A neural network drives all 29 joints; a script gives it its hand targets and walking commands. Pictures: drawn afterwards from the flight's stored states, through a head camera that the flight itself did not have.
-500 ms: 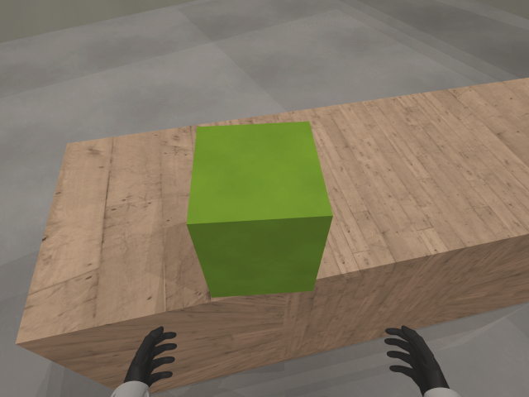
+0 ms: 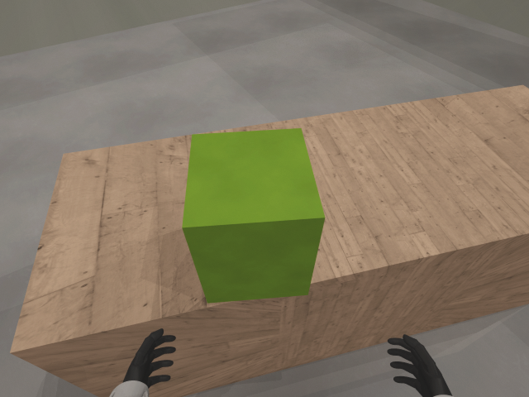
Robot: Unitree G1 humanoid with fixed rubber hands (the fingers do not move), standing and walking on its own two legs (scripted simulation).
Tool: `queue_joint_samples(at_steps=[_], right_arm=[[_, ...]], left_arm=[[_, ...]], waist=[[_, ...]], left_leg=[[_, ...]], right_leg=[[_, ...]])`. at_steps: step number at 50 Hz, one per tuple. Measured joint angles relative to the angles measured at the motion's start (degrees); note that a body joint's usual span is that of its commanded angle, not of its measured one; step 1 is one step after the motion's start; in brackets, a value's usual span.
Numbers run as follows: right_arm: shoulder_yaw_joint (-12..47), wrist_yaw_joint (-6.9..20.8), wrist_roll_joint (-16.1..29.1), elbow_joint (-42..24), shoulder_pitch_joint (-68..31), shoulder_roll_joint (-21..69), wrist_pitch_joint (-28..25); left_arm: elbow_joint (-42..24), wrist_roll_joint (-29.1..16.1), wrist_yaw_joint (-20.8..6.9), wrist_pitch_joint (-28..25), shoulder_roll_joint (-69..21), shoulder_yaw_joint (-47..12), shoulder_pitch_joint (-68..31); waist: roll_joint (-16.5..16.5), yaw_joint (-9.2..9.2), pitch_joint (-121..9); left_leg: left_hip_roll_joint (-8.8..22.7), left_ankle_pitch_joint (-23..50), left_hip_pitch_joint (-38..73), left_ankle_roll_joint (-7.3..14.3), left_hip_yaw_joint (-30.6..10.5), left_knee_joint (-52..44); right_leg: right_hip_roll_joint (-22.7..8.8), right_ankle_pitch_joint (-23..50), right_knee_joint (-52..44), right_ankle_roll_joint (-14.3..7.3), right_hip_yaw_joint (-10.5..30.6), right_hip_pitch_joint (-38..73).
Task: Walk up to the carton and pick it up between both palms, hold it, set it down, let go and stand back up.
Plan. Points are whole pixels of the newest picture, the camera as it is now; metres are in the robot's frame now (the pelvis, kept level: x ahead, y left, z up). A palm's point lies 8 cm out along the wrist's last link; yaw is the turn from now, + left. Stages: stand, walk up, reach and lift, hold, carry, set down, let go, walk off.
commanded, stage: let go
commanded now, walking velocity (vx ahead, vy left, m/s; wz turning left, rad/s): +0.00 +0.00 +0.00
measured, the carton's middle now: (252, 218) +0.42 +0.06 -0.01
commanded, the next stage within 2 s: stand in 0.28 s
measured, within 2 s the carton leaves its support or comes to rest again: neither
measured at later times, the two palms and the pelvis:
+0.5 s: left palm out of the picture +0.10 +0.25 -0.11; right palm out of the picture +0.10 -0.24 -0.12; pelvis +0.00 -0.01 -0.01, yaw +5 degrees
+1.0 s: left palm out of the picture -0.04 +0.24 -0.15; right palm out of the picture +0.08 -0.22 -0.13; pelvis -0.02 +0.00 -0.01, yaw +9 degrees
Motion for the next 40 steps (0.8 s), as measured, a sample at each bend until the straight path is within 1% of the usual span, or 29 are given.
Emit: queue_joint_samples(at_steps=[15, 17, 19, 21, 24, 30, 40], right_arm=[[-0.06, -0.08, -0.37, 0.14, -0.28, -0.29, -0.16], [0.33, -0.33, 0.28, -0.36, 0.31, -0.67, 3.11], [0.55, -0.44, 0.40, -0.16, 1.27, -1.18, 7.06], [0.68, -0.32, 0.54, 0.74, 2.61, -1.70, 9.59], [0.70, 0.04, 0.67, 2.28, 4.83, -2.16, 11.09], [0.96, -0.01, 0.23, 3.88, 7.75, -1.87, 11.45], [1.70, -1.64, 0.32, 4.08, 7.65, -1.18, 11.40]], left_arm=[[0.29, -0.23, -0.42, 0.03, 0.24, 0.20, -0.30], [1.87, 2.39, -0.79, -2.13, 0.35, 0.65, -0.44], [3.79, 3.62, -1.11, -4.11, 0.60, 1.49, -0.68], [5.23, 3.69, -1.33, -5.40, 0.75, 2.17, -0.20], [7.53, 3.67, -1.37, -6.17, 0.87, 2.69, 1.45], [12.36, 2.99, -0.95, -5.94, 0.92, 3.16, 4.88], [18.00, 2.60, -0.33, -5.89, 0.50, 3.42, 6.95]], waist=[[0.22, -0.37, 0.10], [0.33, -1.11, -1.47], [0.52, -1.75, -2.36], [0.77, -1.34, -2.95], [1.09, -0.92, -3.81], [0.83, -0.46, -4.96], [0.76, 0.24, -6.63]], left_leg=[[0.11, 0.02, -0.25, -0.22, -0.22, 0.33], [0.07, -0.37, -2.93, -0.14, -1.29, 2.07], [-0.20, -0.90, -5.62, -0.07, -2.92, 4.09], [-0.32, -1.42, -7.57, -0.07, -3.79, 5.72], [-0.56, -2.38, -9.96, -0.13, -4.87, 8.15], [-1.27, -3.35, -12.22, 0.00, -6.47, 10.83], [-2.37, -2.70, -14.21, 0.36, -8.24, 11.80]], right_leg=[[0.10, -0.22, 0.66, -0.16, -0.21, -0.34], [-0.01, -0.60, 1.55, -0.05, -1.26, -2.13], [-0.32, -1.28, 2.69, 0.00, -2.85, -3.76], [-0.45, -1.87, 3.88, -0.09, -3.69, -5.20], [-0.69, -2.93, 5.82, -0.28, -4.73, -6.92], [-1.38, -4.41, 8.19, -0.22, -6.29, -8.35], [-2.35, -4.29, 8.82, 0.04, -8.08, -9.36]])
